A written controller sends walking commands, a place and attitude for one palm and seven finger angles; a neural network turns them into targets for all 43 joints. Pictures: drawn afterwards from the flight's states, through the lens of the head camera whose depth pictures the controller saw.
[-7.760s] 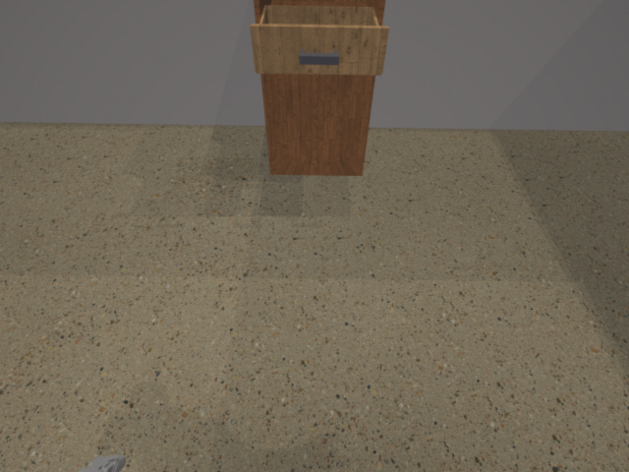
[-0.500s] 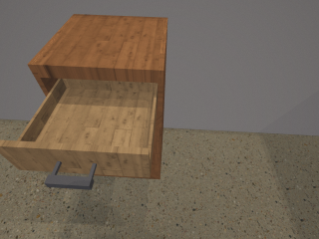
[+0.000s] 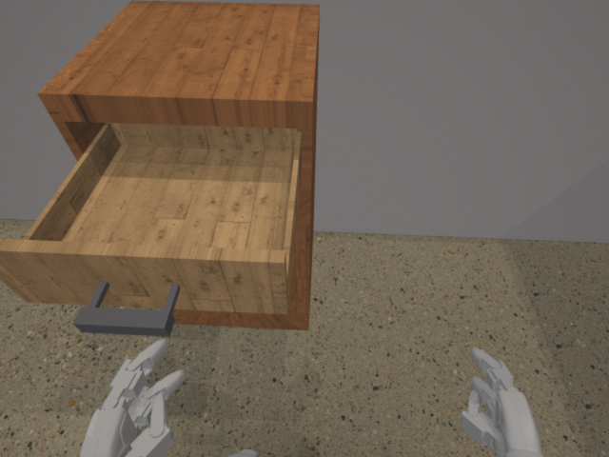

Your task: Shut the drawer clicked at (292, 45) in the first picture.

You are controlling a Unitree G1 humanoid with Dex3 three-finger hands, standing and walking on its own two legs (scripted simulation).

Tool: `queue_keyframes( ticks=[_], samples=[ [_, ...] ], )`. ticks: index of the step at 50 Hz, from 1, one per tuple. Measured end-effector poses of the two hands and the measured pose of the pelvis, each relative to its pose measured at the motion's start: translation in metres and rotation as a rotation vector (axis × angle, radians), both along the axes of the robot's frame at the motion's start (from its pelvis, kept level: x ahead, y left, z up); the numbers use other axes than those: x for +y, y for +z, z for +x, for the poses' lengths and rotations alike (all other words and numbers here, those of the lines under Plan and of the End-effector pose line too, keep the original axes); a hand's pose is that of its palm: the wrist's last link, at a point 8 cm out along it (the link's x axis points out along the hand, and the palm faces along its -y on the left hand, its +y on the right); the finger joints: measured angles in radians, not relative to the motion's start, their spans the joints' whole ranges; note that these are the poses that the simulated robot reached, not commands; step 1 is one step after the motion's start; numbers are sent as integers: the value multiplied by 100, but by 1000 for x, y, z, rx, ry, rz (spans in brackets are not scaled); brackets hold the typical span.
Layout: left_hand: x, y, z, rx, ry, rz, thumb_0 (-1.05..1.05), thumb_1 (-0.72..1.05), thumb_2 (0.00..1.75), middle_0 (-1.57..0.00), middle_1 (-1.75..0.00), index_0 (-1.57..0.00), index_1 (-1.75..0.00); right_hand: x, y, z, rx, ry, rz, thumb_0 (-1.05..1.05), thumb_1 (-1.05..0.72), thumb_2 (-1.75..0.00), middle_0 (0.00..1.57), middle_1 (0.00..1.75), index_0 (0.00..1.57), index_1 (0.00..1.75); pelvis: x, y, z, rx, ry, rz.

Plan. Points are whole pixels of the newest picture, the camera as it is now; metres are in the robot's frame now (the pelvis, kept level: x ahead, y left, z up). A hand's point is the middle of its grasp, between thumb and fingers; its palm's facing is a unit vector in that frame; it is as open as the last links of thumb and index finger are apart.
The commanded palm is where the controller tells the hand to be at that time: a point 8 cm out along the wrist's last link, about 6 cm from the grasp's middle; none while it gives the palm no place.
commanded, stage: raise the hand and make a fist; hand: left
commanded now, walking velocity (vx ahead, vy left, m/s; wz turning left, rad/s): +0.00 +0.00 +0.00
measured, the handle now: (131, 306) +0.31 +0.26 +0.02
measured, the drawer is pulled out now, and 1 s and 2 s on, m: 0.29 0.29 0.29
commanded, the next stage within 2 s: bring the fist close to the handle in 1.58 s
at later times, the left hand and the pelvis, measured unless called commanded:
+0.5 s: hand (130, 438) +0.14 +0.19 +0.05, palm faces +0.02 -1.00 -0.07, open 3.9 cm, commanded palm +0.10 +0.25 +0.06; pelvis -0.03 +0.01 -0.02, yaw +1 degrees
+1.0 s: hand (90, 435) +0.14 +0.21 +0.09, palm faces +0.06 -0.99 -0.08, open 3.2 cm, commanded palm +0.08 +0.27 +0.10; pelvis -0.01 +0.02 +0.00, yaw +2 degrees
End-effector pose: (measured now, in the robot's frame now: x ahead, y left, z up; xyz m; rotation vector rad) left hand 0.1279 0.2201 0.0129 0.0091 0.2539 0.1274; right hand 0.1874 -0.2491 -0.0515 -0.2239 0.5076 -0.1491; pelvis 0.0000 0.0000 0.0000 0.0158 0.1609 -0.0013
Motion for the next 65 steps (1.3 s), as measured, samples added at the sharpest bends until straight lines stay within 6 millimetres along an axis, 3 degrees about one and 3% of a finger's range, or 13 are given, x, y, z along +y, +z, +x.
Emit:
queue_keyframes(
  ticks=[5, 9, 12, 17, 23, 28, 35, 49, 56, 65],
  samples=[
    [-3, 19, -16, -277, -59, 50, 2, 91, 90, -45, -57, -37, -52, 11, -7, 29, -89, 75, -22, 1, -90, -90, 19, 30, 20, 30, -2, -29, -15, 31, 24, -20],
    [2, 14, -15, -284, -87, 45, 2, 90, 90, -53, -66, -49, -63, 28, -21, 30, -81, 99, 18, 1, -90, -90, 19, 30, 20, 30, -4, -41, -25, 33, 38, -33],
    [7, 13, -12, -215, -109, 32, 2, 90, 90, -59, -72, -57, -71, 41, -29, 16, -40, 89, 61, 1, -90, -90, 20, 30, 20, 30, -5, -39, -28, 20, 41, -39],
    [15, 29, -8, -181, -106, 38, 2, 90, 90, -69, -83, -69, -82, 50, -38, -21, 50, 47, 103, 1, -90, -90, 20, 30, 21, 30, -3, -28, -29, 1, 38, -46],
    [23, 41, -8, -181, -111, 55, 2, 90, 90, -81, -96, -81, -96, 37, -42, -58, 131, -17, 83, 2, -90, -90, 20, 30, 21, 30, 3, -19, -30, -8, 31, -46],
    [30, 46, -9, -173, -113, 60, 2, 90, 90, -91, -107, -91, -107, 22, -36, -69, 136, -61, 39, 2, -90, -90, 20, 30, 21, 30, 10, -15, -28, -12, 27, -45],
    [35, 57, -10, -199, -102, 61, 2, 90, 90, -105, -122, -105, -122, 22, -17, -49, 61, -58, 12, 2, -90, -90, 20, 30, 20, 30, 18, -11, -22, -23, 27, -49],
    [43, 84, -15, -209, -81, 77, 2, 90, 90, -132, -151, -132, -151, 73, 15, 11, -81, 85, 89, 2, -90, -90, 20, 30, 20, 30, 25, 0, -8, -56, 39, -55],
    [51, 96, -24, -201, -76, 94, 2, 90, 90, -138, -158, -138, -158, 79, 19, 18, -91, 104, 106, 2, -90, -90, 20, 30, 21, 30, 23, 5, -3, -75, 43, -55],
    [57, 105, -28, -208, -73, 92, 2, 90, 90, -140, -160, -140, -160, 63, 23, 10, -103, 83, 84, 2, -90, -90, 20, 30, 21, 30, 19, 11, -4, -100, 45, -54]
  ],
)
